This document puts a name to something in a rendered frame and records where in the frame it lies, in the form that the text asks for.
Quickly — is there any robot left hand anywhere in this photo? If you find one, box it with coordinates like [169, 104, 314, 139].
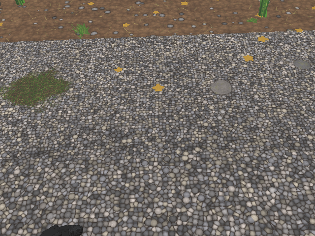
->
[39, 224, 84, 236]

